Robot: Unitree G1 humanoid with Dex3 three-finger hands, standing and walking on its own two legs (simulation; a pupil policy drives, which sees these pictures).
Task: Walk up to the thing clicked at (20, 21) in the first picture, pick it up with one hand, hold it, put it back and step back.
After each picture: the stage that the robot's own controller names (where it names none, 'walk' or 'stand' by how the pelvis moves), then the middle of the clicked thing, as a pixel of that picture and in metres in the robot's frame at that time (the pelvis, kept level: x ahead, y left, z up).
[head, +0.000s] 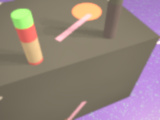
stand; (29, 39) +0.55 +0.23 +0.06
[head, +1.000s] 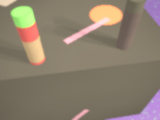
rise first; (30, 39) +0.52 +0.24 +0.07
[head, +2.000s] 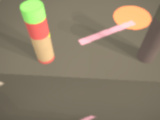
stand; (40, 36) +0.49 +0.17 +0.09
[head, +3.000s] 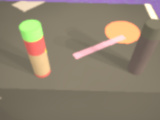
stand; (37, 52) +0.48 +0.19 +0.06
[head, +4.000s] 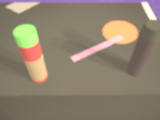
stand; (33, 57) +0.45 +0.20 +0.06
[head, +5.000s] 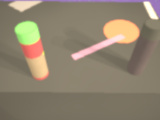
stand; (34, 54) +0.46 +0.20 +0.06
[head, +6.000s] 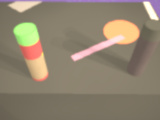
stand; (33, 55) +0.46 +0.20 +0.06
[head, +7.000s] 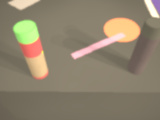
rise first; (33, 53) +0.46 +0.20 +0.06
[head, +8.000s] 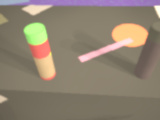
rise first; (42, 54) +0.47 +0.19 +0.06
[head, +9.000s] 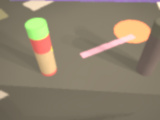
go down; (43, 50) +0.48 +0.18 +0.07
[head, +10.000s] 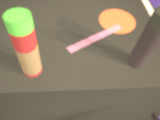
go down; (26, 47) +0.44 +0.17 +0.10
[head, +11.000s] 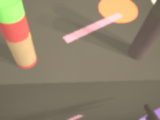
close in; (18, 36) +0.45 +0.18 +0.12
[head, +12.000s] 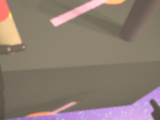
close; out of the picture +0.49 +0.20 +0.15
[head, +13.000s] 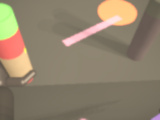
lift; (12, 52) +0.38 +0.19 +0.15
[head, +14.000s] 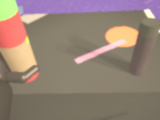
lift; (13, 42) +0.31 +0.17 +0.28
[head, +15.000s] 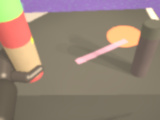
hold; (18, 42) +0.32 +0.16 +0.26
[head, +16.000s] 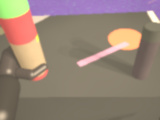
crouch; (24, 40) +0.33 +0.15 +0.27
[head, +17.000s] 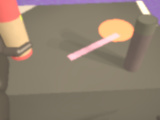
crouch; (9, 20) +0.44 +0.19 +0.25
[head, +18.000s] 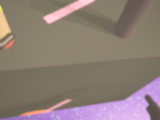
lower; out of the picture +0.51 +0.20 +0.14
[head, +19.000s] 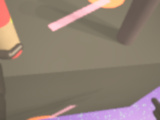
lower; out of the picture +0.48 +0.19 +0.14
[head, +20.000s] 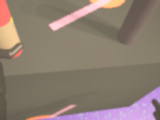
lower; out of the picture +0.48 +0.19 +0.14
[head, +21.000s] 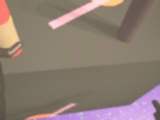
lower; out of the picture +0.49 +0.19 +0.14
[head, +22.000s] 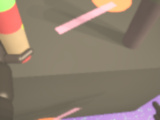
draw back; (10, 28) +0.47 +0.18 +0.14
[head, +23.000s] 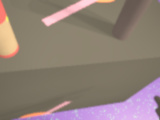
withdraw; out of the picture +0.48 +0.19 +0.14
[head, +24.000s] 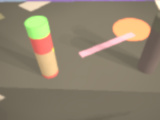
sink last; (44, 50) +0.45 +0.17 +0.10
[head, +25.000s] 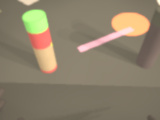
stand; (42, 45) +0.47 +0.17 +0.10
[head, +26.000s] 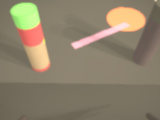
stand; (34, 42) +0.46 +0.18 +0.12
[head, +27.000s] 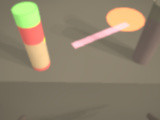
stand; (34, 41) +0.46 +0.18 +0.12
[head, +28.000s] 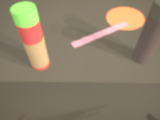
stand; (33, 40) +0.46 +0.18 +0.12
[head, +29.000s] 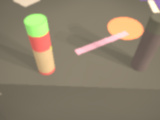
stand; (42, 48) +0.47 +0.17 +0.08
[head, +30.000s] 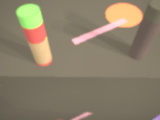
walk; (37, 39) +0.49 +0.17 +0.07
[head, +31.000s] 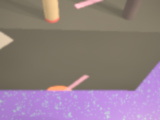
walk; out of the picture +0.73 +0.15 +0.08
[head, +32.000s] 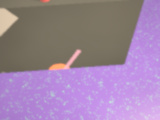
stand; out of the picture +1.07 +0.29 +0.08
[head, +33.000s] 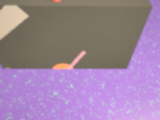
stand; out of the picture +1.10 +0.19 +0.06
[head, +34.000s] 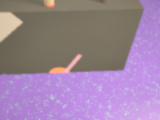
stand; out of the picture +1.09 +0.22 +0.06
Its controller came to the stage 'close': yes
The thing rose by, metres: 0.20
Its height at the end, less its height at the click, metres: +0.00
